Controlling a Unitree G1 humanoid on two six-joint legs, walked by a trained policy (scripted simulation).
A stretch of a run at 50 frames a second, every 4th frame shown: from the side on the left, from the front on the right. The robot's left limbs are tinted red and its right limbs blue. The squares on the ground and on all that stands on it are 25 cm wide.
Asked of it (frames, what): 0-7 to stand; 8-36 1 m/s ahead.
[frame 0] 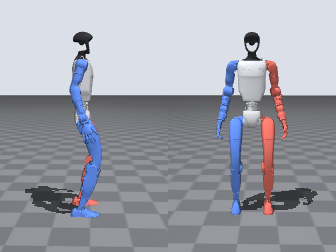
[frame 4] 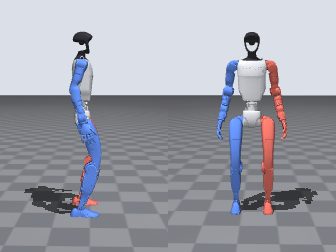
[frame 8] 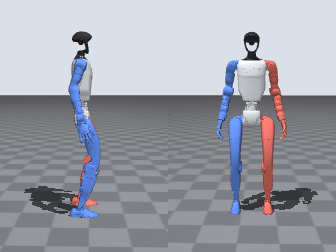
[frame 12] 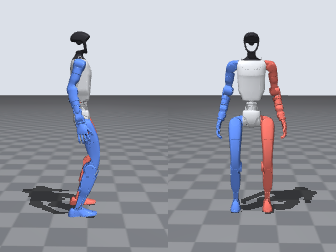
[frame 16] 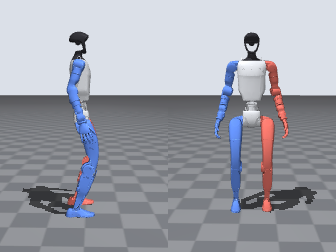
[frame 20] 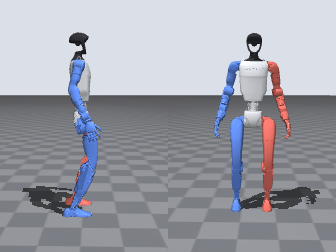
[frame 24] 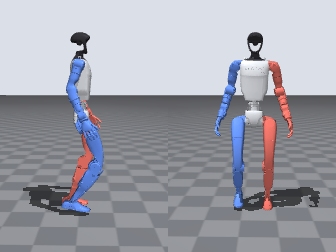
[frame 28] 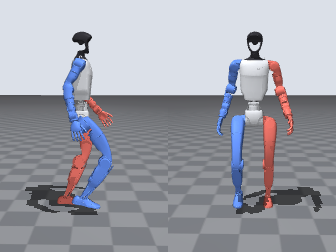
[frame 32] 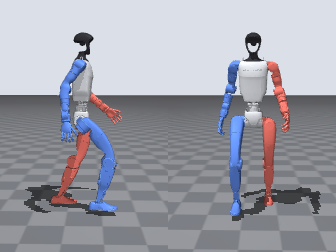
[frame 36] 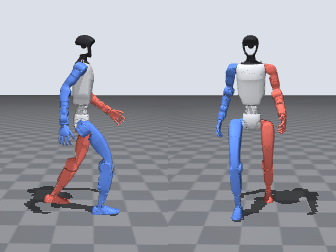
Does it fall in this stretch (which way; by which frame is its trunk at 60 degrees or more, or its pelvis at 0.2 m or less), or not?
no
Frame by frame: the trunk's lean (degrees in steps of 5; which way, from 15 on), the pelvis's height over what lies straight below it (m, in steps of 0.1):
0: 0, 0.8
4: 0, 0.8
8: 0, 0.8
12: 0, 0.8
16: 0, 0.8
20: 5, 0.8
24: 0, 0.8
28: 0, 0.8
32: 0, 0.8
36: 5, 0.7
